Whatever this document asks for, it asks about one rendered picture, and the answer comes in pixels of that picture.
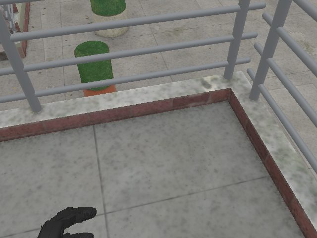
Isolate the left robot hand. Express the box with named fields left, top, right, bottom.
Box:
left=38, top=206, right=97, bottom=238

